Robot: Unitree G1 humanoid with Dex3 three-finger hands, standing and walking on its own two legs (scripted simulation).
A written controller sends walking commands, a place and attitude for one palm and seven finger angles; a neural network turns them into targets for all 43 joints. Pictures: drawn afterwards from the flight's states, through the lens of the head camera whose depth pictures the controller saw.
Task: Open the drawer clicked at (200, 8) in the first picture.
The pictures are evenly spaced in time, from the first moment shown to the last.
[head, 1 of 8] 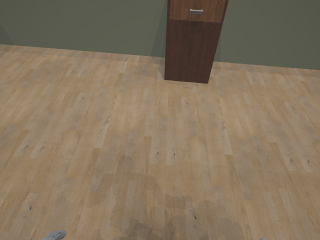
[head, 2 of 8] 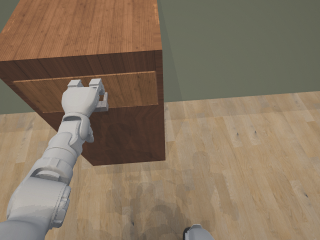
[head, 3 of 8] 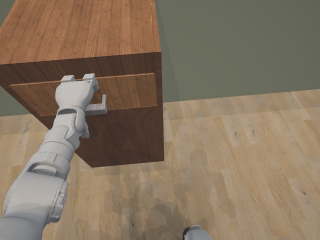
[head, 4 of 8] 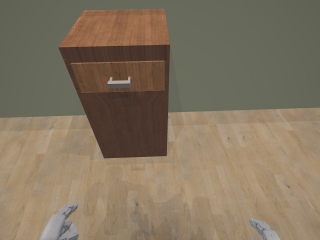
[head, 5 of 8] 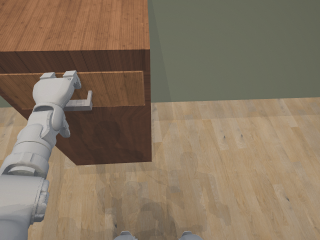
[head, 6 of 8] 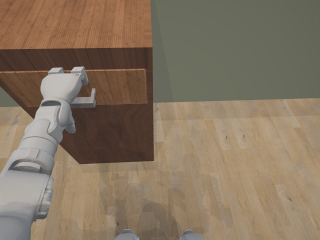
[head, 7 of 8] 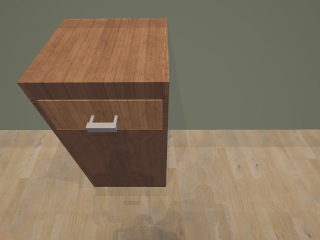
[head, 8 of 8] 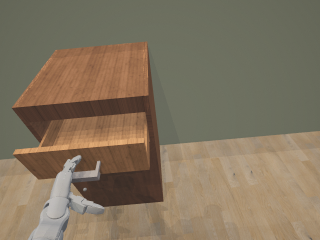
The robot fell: no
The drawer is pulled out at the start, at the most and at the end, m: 0.00 0.14 0.14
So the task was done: yes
